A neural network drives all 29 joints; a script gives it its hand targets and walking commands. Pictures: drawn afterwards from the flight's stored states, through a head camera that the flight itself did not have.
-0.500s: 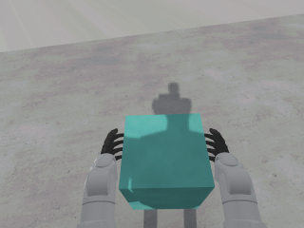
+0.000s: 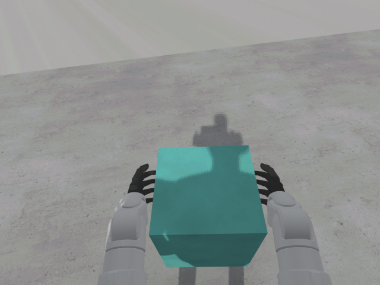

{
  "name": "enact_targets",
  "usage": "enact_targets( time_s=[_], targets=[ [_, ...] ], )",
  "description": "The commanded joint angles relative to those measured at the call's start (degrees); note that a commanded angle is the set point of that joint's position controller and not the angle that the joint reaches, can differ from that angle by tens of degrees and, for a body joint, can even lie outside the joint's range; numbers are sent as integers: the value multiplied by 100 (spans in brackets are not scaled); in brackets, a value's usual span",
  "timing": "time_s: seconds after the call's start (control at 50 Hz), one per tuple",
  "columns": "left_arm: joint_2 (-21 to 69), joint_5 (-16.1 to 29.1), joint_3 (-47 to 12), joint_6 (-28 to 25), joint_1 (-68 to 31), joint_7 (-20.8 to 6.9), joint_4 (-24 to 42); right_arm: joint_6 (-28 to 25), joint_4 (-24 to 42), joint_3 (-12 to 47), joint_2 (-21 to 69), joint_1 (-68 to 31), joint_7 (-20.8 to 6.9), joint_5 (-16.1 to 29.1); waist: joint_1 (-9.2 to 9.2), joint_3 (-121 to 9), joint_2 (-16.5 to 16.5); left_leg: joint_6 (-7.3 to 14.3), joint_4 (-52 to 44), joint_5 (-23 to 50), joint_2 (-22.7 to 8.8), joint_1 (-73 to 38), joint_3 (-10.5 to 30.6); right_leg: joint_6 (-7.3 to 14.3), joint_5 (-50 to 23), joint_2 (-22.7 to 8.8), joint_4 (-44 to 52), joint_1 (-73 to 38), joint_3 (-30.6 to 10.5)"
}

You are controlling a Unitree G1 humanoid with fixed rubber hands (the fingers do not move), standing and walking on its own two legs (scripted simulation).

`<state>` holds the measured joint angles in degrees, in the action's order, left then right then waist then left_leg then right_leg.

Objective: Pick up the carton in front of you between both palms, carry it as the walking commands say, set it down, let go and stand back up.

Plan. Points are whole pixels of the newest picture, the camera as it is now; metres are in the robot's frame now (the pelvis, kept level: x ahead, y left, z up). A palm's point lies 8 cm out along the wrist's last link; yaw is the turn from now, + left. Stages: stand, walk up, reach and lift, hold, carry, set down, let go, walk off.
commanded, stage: carry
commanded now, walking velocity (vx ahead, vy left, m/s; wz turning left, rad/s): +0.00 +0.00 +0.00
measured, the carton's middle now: (205, 210) +0.31 +0.00 -0.04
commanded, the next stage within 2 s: hold in 1.88 s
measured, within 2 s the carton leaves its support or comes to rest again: neither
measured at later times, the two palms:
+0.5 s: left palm (142, 203) +0.28 +0.13 +0.05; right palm (284, 204) +0.27 -0.16 +0.04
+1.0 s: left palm (149, 208) +0.27 +0.12 +0.04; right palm (292, 208) +0.27 -0.18 +0.04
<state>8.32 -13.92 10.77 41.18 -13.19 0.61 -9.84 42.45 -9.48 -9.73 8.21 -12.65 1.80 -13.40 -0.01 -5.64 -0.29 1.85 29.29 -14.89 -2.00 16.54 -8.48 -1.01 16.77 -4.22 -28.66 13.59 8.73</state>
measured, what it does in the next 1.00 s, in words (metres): stands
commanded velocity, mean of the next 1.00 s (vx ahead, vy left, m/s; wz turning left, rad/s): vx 0.00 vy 0.00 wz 0.00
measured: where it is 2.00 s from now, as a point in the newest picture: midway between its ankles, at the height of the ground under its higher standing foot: outside the picture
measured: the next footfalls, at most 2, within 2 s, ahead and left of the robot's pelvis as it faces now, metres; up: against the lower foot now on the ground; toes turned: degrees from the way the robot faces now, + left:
none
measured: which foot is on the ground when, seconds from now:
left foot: down 0.00-1.00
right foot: down 0.00-1.00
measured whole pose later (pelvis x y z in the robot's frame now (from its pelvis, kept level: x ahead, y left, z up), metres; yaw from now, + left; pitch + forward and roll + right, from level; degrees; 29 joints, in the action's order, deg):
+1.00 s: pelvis -0.02 -0.03 +0.00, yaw +0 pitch +2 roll +0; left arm 8.1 -13.6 10.8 41.1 -12.2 0.6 -9.1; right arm 42.8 -9.2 -8.9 8.2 -12.6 2.1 -13.2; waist -0.3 -5.4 -0.1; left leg -0.5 28.8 -12.2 -4.2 18.5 -7.7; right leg 2.0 15.5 -2.0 -29.4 16.1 9.5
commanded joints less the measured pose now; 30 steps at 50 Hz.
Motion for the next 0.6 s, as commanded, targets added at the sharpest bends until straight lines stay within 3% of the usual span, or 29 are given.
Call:
enact_targets(
  time_s=[0.0,0.02,0.04,0.08,0.1,0.12,0.14,0.16,0.18,0.22,0.24,0.28,0.32,0.34,0.38,0.4,0.42,0.52,0.58],
  targets=[
    [5120,1412,-3267,-115,-2226,-1249,214,-245,356,3246,5197,-2597,-1320,1501,-5,-1328,98,-55,-436,1272,-703,-584,682,112,-1292,-536,316,-258,-500],
    [5033,1436,-3411,-146,-2458,-1242,527,-295,467,3275,5245,-2486,-1340,1456,2,-1439,4,-32,-407,1343,-733,-669,700,128,-1159,-527,315,-261,-523],
    [5197,1417,-3237,-106,-2268,-1265,209,-255,490,3219,5116,-2633,-1334,1460,-3,-1240,-7,-30,-531,1256,-745,-471,775,164,-974,-485,349,-200,-520],
    [5149,1412,-3271,-103,-2433,-1247,279,-248,470,3206,5088,-2600,-1333,1419,-5,-1388,-34,-6,-458,944,-699,-537,733,208,-942,-532,373,-264,-633],
    [5127,1389,-3243,-109,-2309,-1243,273,-284,489,3199,5065,-2601,-1308,1418,0,-1430,211,-33,-428,1135,-677,-511,695,187,-1077,-560,348,-293,-601],
    [5134,1451,-3366,-163,-2413,-1234,529,-330,768,3478,5222,-2836,-1322,1633,-28,-1379,175,-24,-427,1285,-666,-453,667,135,-1141,-518,336,-322,-570],
    [5092,1407,-3320,-132,-2355,-1209,371,-305,617,3382,5169,-2858,-1330,1610,2,-1272,54,-6,-452,1343,-722,-464,712,145,-1162,-484,337,-142,-587],
    [5068,1431,-3277,-128,-2335,-1215,411,-298,545,3298,5153,-2684,-1327,1558,-7,-1458,169,-56,-431,1410,-699,-583,684,155,-1178,-484,275,-143,-517],
    [5040,1397,-3298,-121,-2385,-1214,353,-291,582,3296,5115,-2665,-1318,1530,-5,-1405,-45,-1,-408,1454,-706,-552,635,156,-1184,-461,320,-205,-521],
    [5138,1405,-3294,-129,-2292,-1220,356,-277,597,3315,5094,-2716,-1298,1552,-18,-1500,107,-35,-340,1541,-741,-557,640,134,-1243,-520,244,-338,-563],
    [5172,1489,-3320,-113,-2234,-1241,285,-250,543,3400,5103,-2543,-1265,1521,-13,-1466,-64,-46,-354,1745,-685,-529,652,163,-1386,-471,172,-280,-516],
    [5026,1399,-3244,-114,-2187,-1255,269,-260,503,3345,5157,-2510,-1292,1490,-22,-1602,8,-90,-291,1738,-686,-655,606,180,-1573,-495,187,-221,-532],
    [5045,1412,-3285,-110,-2209,-1261,238,-267,491,3283,5131,-2464,-1289,1451,-9,-1466,169,-87,-376,1437,-704,-570,631,134,-1282,-497,256,-149,-543],
    [5084,1414,-3296,-126,-2489,-1259,359,-247,327,3148,5128,-2509,-1293,1377,22,-1328,8,-38,-413,1507,-747,-458,735,167,-1159,-495,231,-178,-530],
    [5107,1404,-3278,-120,-2383,-1247,301,-309,557,3327,5155,-2757,-1315,1513,-10,-1301,213,-93,-379,1283,-731,-503,661,172,-1230,-527,327,-57,-574],
    [5169,1415,-3273,-104,-2302,-1243,267,-274,496,3344,5198,-2659,-1314,1536,-19,-1413,-88,-56,-374,1358,-769,-454,735,168,-1253,-479,301,-214,-560],
    [5077,1354,-3177,-92,-2332,-1243,158,-253,611,3297,5096,-2797,-1286,1481,-7,-1375,-147,-35,-346,1309,-769,-486,688,192,-1249,-495,313,-277,-600],
    [5110,1332,-3122,-110,-2404,-1266,115,-262,229,3140,5158,-2702,-1331,1391,-11,-1124,179,-117,-447,1175,-748,-318,663,179,-1037,-435,406,-11,-511],
    [5150,1436,-3209,-131,-2487,-1273,253,-267,305,3243,5258,-2598,-1313,1443,-8,-1405,53,-114,-378,1167,-716,-465,675,248,-1242,-536,387,-175,-654]
  ],
)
